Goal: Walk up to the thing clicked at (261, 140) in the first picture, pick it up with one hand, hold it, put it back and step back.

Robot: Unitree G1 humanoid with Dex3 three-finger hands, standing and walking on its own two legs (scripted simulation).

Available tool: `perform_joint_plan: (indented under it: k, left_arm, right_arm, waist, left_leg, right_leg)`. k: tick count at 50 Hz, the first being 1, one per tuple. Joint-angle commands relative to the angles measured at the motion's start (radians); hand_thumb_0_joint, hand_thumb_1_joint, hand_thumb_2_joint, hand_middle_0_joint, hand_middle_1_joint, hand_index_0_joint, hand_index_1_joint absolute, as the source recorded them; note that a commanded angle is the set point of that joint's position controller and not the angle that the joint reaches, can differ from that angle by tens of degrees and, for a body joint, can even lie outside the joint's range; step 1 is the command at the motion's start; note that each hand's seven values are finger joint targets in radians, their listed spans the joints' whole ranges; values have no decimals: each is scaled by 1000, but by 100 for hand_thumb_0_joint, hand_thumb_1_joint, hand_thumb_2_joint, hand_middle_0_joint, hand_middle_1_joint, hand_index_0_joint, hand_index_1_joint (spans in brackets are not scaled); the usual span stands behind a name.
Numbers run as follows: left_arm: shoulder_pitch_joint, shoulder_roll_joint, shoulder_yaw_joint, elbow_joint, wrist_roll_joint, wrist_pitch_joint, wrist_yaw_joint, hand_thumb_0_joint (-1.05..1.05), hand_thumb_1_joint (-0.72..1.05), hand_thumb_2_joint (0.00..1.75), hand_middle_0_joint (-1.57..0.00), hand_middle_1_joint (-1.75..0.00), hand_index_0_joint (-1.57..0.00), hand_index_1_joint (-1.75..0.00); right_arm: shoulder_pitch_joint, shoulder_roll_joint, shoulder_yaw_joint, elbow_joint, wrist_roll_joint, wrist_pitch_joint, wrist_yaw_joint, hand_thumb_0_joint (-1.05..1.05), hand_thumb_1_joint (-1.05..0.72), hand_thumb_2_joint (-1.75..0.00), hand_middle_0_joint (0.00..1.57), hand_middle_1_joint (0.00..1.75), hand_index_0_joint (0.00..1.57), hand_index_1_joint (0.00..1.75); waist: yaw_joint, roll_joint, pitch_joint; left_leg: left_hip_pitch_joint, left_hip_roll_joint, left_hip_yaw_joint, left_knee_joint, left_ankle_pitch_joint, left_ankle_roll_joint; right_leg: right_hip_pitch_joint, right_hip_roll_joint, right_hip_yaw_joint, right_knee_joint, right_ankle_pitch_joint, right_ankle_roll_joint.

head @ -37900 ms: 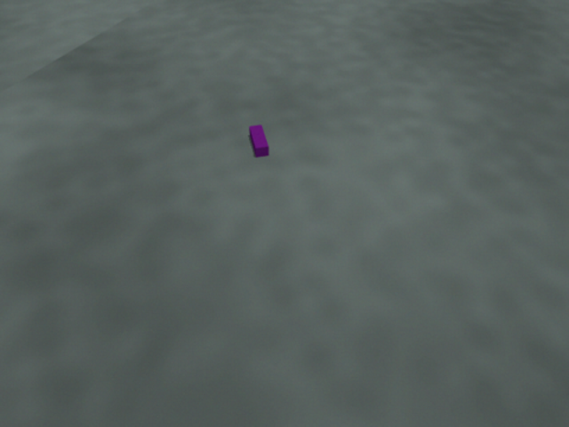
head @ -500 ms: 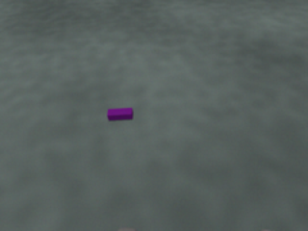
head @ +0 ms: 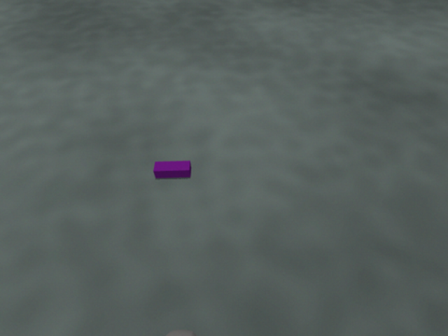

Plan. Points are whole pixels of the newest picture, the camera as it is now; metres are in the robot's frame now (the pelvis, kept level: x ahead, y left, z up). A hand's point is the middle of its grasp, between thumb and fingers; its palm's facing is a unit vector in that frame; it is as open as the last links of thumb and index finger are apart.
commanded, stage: step back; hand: left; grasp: from above
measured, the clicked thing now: (172, 169) +1.07 +0.31 -0.73
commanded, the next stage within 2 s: stand in 0.42 s
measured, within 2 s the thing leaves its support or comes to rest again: neither
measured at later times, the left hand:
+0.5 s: hand out of the picture +0.11 +0.29 -0.15, palm faces +0.01 -0.94 -0.35, open 7.4 cm
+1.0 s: hand out of the picture +0.12 +0.27 -0.14, palm faces -0.04 -0.94 -0.33, open 7.4 cm
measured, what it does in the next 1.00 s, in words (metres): steps on the spot: left foot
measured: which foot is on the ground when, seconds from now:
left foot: up 0.00-0.14, down 0.16-1.00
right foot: down 0.00-1.00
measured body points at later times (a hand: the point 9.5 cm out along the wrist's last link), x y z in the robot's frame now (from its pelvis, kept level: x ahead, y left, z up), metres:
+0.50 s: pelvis +0.04 +0.03 +0.00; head +0.05 +0.03 +0.45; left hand +0.11 +0.33 -0.13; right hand +0.17 -0.26 -0.12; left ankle +0.06 +0.15 -0.73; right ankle +0.02 -0.11 -0.73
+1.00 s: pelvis +0.04 +0.02 +0.02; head +0.05 +0.02 +0.47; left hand +0.13 +0.32 -0.12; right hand +0.11 -0.28 -0.12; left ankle +0.06 +0.15 -0.73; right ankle +0.02 -0.11 -0.73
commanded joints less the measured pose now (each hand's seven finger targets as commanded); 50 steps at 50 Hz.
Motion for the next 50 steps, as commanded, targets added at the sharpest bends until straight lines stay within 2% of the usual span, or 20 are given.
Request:
perform_joint_plan:
  k: [1, 5, 7, 8, 9, 10, 11, 12, 14, 17, 18, 20, 21, 24, 28, 33, 38, 41, 47, 50]
  left_arm:
    - [-53, 285, 64, -69, -5, -36, 27, 0, 90, 90, -20, -30, -20, -30]
    - [-84, 279, 52, -76, -14, -21, 29, 0, 90, 90, -20, -30, -20, -30]
    - [-97, 273, 45, -78, -25, -5, 32, 0, 90, 90, -20, -30, -20, -30]
    - [-85, 253, 34, -83, -27, 0, 32, 0, 90, 90, -20, -30, -20, -30]
    - [-77, 228, 27, -91, -31, 5, 33, 0, 90, 90, -20, -30, -20, -30]
    - [-61, 198, 18, -90, -41, 11, 34, 0, 90, 90, -20, -30, -20, -30]
    - [-51, 210, 21, -61, -51, 25, 37, 0, 90, 90, -20, -30, -20, -30]
    - [-43, 217, 20, -38, -44, 28, 39, 0, 90, 90, -20, -30, -20, -30]
    - [-42, 212, 16, -19, -35, 23, 34, 0, 90, 90, -20, -30, -20, -30]
    - [-17, 242, 24, 10, -30, 6, 39, 0, 90, 90, -20, -30, -20, -30]
    - [-50, 262, 28, 7, -28, 2, 38, 0, 90, 90, -20, -30, -20, -30]
    - [-103, 258, 19, 4, -29, 3, 35, 0, 90, 90, -20, -30, -20, -30]
    - [-99, 204, -10, 38, -33, 5, 27, 0, 90, 90, -20, -30, -20, -30]
    - [-117, 205, -20, 57, -34, 2, 23, 0, 90, 90, -20, -30, -20, -30]
    - [-142, 222, -22, 79, -31, -6, 24, 0, 90, 90, -20, -30, -20, -30]
    - [-147, 215, -26, 100, -32, -4, 24, 0, 90, 90, -20, -30, -20, -30]
    - [-161, 219, -24, 111, -31, -9, 25, 0, 90, 90, -20, -30, -20, -30]
    - [-151, 218, -23, 121, -29, -3, 23, 0, 90, 90, -20, -30, -20, -30]
    - [-156, 218, -24, 121, -28, -3, 21, 0, 90, 90, -20, -30, -20, -30]
    - [-157, 218, -23, 118, -28, -4, 22, 0, 90, 90, -20, -30, -20, -30]
  right_arm:
    - [23, -146, -35, -49, -3, -32, -2, 0, -90, -90, 20, 30, 20, 30]
    - [-3, -126, -29, -45, -2, -34, -5, 0, -90, -90, 20, 30, 20, 30]
    - [10, -120, -32, -27, -1, -39, -12, 0, -90, -90, 20, 30, 20, 30]
    - [5, -141, -40, -22, -2, -41, -16, 0, -90, -90, 20, 30, 20, 30]
    - [-3, -181, -49, -27, -7, -44, -21, 0, -90, -90, 20, 30, 20, 30]
    - [-41, -219, -51, -43, -9, -48, -24, 0, -90, -90, 20, 30, 20, 30]
    - [-105, -255, -48, -54, 2, -46, -22, 0, -90, -90, 20, 30, 20, 30]
    - [-158, -248, -47, -57, 2, -41, -20, 0, -90, -90, 20, 30, 20, 30]
    - [-189, -219, -35, -47, -6, -33, -19, 0, -90, -90, 20, 30, 20, 30]
    - [-224, -173, -18, -41, 6, -33, -19, 0, -90, -90, 20, 30, 20, 30]
    - [-205, -158, -15, -30, 10, -32, -18, 0, -90, -90, 20, 30, 20, 30]
    - [-195, -153, -11, -3, 8, -30, -15, 0, -90, -90, 20, 30, 20, 30]
    - [-193, -164, -3, 8, 15, -39, -8, 0, -90, -90, 20, 30, 20, 30]
    - [-228, -161, 1, 23, 14, -43, -1, 0, -90, -90, 20, 30, 20, 30]
    - [-230, -150, 7, 46, 18, -48, 1, 0, -90, -90, 20, 30, 20, 30]
    - [-261, -146, 9, 64, 16, -44, 3, 0, -90, -90, 20, 30, 20, 30]
    - [-255, -145, 12, 82, 15, -46, 4, 0, -90, -90, 20, 30, 20, 30]
    - [-259, -146, 12, 92, 14, -46, 3, 0, -90, -90, 20, 30, 20, 30]
    - [-237, -151, 13, 105, 15, -49, 2, 0, -90, -90, 20, 30, 20, 30]
    - [-233, -155, 13, 109, 15, -52, -1, 0, -90, -90, 20, 30, 20, 30]
  waist:
    - [0, -140, -9]
    - [-7, -209, -54]
    - [-31, -185, -80]
    - [-30, -135, -96]
    - [-25, -54, -133]
    - [-8, 49, -163]
    - [6, 86, -152]
    - [15, 108, -120]
    - [26, 107, -102]
    - [25, 71, -119]
    - [4, 34, -135]
    - [-12, 14, -133]
    - [-20, 38, -136]
    - [-19, 9, -95]
    - [-28, -48, -116]
    - [-17, -38, -95]
    - [-19, -33, -98]
    - [-13, -18, -77]
    - [-17, -21, -102]
    - [-17, -19, -132]
  left_leg:
    - [-42, 49, -16, -71, 54, -13]
    - [61, 35, 102, -274, 122, -15]
    - [150, 12, 136, -436, 299, -4]
    - [196, 28, 88, -446, 423, 11]
    - [238, 120, -18, -446, 578, 47]
    - [244, 247, -177, -493, 617, 112]
    - [130, 312, -233, -510, 511, 201]
    - [65, 326, -241, -522, 454, 214]
    - [61, 263, -141, -524, 381, 145]
    - [64, 177, -48, -407, 498, 59]
    - [90, 146, -23, -403, 486, 40]
    - [177, 156, -24, -446, 465, 41]
    - [211, 161, -51, -486, 444, 38]
    - [212, 171, -55, -533, 428, 38]
    - [294, 160, -19, -530, 563, 22]
    - [288, 156, -11, -586, 468, 13]
    - [266, 157, -5, -612, 478, 6]
    - [265, 152, -6, -643, 380, -1]
    - [275, 157, 0, -644, 430, -4]
    - [302, 167, 2, -624, 530, -1]
  right_leg:
    - [6, -243, 256, -238, 123, -136]
    - [37, -234, 159, -131, 463, -124]
    - [32, -201, 121, -19, 517, -87]
    - [7, -172, 109, 28, 481, -50]
    - [-23, -130, 84, 91, 393, -19]
    - [-55, -52, 55, 162, 200, 18]
    - [11, -9, 36, 154, -63, 19]
    - [57, -16, 45, 141, -164, 14]
    - [68, -23, 51, 30, -101, 1]
    - [131, -83, 121, -74, 210, -8]
    - [115, -111, 166, -88, 242, -22]
    - [49, -117, 171, -96, 229, -17]
    - [55, -97, 141, -133, 176, -2]
    - [61, -94, 138, -193, 153, 13]
    - [95, -115, 136, -229, 301, 16]
    - [102, -117, 135, -290, 214, 23]
    - [158, -125, 135, -305, 234, 28]
    - [123, -117, 134, -326, 143, 26]
    - [142, -122, 137, -325, 176, 23]
    - [166, -127, 133, -312, 272, 25]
